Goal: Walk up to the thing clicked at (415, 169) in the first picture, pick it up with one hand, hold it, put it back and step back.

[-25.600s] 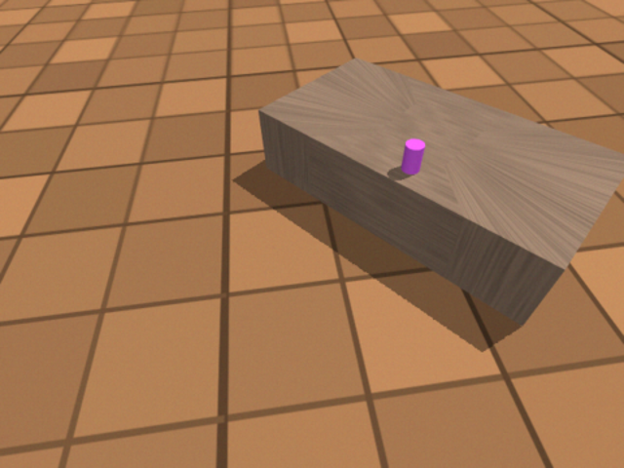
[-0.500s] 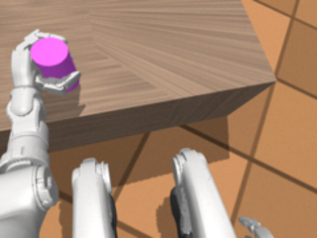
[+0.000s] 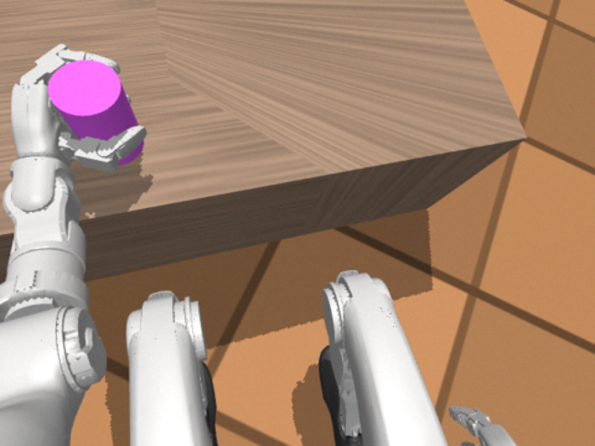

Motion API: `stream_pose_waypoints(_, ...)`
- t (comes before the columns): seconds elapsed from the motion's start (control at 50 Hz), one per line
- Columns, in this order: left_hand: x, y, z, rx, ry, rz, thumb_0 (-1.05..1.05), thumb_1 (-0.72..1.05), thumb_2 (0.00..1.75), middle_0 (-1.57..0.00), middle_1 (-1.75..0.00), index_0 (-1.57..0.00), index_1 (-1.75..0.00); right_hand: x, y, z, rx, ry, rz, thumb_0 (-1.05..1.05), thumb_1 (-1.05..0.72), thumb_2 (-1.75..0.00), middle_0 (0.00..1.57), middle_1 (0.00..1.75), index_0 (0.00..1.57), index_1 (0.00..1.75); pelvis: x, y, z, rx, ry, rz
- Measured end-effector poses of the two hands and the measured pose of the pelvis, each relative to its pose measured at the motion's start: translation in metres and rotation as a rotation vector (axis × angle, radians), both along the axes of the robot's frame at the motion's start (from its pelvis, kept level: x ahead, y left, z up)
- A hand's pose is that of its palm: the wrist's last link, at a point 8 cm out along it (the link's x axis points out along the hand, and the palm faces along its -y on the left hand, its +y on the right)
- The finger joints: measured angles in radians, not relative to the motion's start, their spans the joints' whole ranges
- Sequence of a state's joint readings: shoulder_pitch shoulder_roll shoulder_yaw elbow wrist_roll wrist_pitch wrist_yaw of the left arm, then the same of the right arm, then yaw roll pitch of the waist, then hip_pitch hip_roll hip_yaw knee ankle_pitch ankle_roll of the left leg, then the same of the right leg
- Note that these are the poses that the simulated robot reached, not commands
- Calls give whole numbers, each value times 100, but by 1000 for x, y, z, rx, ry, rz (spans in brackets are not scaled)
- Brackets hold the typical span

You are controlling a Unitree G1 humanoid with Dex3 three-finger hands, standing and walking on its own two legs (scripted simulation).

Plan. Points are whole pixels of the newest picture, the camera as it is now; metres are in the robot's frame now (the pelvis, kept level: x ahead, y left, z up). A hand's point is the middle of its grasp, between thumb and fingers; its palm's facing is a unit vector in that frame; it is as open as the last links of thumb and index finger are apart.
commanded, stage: loosen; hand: left
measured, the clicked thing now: (102, 118) +0.52 +0.20 +0.00
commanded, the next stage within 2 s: open in 0.04 s
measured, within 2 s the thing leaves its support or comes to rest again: neither
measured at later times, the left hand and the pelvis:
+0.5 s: hand (101, 114) +0.52 +0.20 +0.00, palm faces +0.06 -1.00 -0.03, open 13.5 cm; pelvis +0.00 +0.00 +0.00, yaw +0 degrees
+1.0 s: hand out of the picture +0.53 +0.26 +0.08, palm faces +0.16 -0.99 -0.07, open 17.2 cm; pelvis +0.01 +0.00 +0.03, yaw +0 degrees
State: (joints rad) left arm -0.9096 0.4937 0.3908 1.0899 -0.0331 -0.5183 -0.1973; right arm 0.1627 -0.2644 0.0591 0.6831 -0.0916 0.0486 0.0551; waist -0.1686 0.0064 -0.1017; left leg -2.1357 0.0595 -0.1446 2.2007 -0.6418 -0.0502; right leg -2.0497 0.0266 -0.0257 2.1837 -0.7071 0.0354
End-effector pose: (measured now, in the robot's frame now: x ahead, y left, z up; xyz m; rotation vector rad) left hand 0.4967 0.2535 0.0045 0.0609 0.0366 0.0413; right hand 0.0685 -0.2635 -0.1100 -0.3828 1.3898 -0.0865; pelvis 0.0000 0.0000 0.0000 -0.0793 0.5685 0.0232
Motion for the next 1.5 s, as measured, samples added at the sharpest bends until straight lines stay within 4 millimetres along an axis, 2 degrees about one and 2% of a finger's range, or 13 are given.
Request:
stream_pose_waypoints(0.12,1,1,-2,-26,-3,8,-1,-31,102,-76,-98,-78,-97,1,0,0,-6,0,3,0,-91,-90,21,30,20,30,0,1,-2,-3,1,-1)
stream_pose_waypoints(0.24,0,2,-3,-38,-15,15,-1,-28,79,-80,-88,-81,-86,3,0,1,-13,-2,7,0,-92,-89,21,30,20,30,1,1,-2,-6,1,1)
stream_pose_waypoints(0.34,1,2,-2,-32,-16,13,0,-34,58,-77,-75,-79,-73,5,0,1,-15,-6,8,0,-92,-89,21,30,20,30,1,2,-2,-7,2,2)
stream_pose_waypoints(0.56,3,0,0,-35,-18,22,-1,-49,23,-53,-41,-53,-40,7,1,-1,-5,-11,4,0,-93,-90,21,30,20,30,1,2,-2,-5,6,2)
stream_pose_waypoints(0.76,3,5,0,-29,-22,21,-1,-55,7,-24,-16,-24,-15,8,-1,-2,-4,-4,2,0,-91,-90,21,30,20,30,3,0,-2,-3,7,-1)
stream_pose_waypoints(0.82,3,13,9,-23,-39,38,-1,-53,6,-18,-11,-18,-10,8,-1,0,-8,-6,-8,0,-91,-89,21,30,20,30,3,0,0,-2,7,-2)
stream_pose_waypoints(0.9,3,33,34,-9,-59,81,-1,-51,6,-13,-8,-12,-7,11,0,7,-9,-17,-28,0,-91,-90,21,30,20,30,4,0,9,1,10,0)
stream_pose_waypoints(1.0,3,59,79,15,-65,112,-1,-50,5,-9,-6,-10,-4,15,4,27,-6,-44,-40,0,-91,-90,21,30,20,30,5,1,30,3,12,5)
stream_pose_waypoints(1.08,6,75,106,14,-36,112,-1,-49,5,-9,-6,-10,-4,16,4,48,-12,-64,-39,0,-90,-89,21,30,20,30,5,2,48,-1,15,7)
stream_pose_waypoints(1.22,6,92,121,156,175,138,-1,-46,4,-6,-3,-7,-2,12,4,89,-23,-31,-61,0,-87,-89,21,30,20,30,6,7,87,-8,15,14)
stream_pose_waypoints(1.3,-4,106,138,215,273,209,-1,-47,4,-6,-3,-7,-2,10,8,123,-23,-12,-96,0,-87,-89,21,30,20,30,12,9,119,-10,8,19)
stream_pose_waypoints(1.42,-27,133,185,260,347,346,-1,-53,3,-6,-4,-6,-3,16,17,178,-16,-20,-116,0,-89,-90,21,30,20,30,25,10,173,-9,-36,34)
stream_pose_waypoints(1.5,-48,137,206,280,422,377,-1,-56,3,-5,-4,-5,-4,27,20,211,-9,-53,-111,0,-89,-90,21,30,20,30,35,13,205,-8,-77,45)
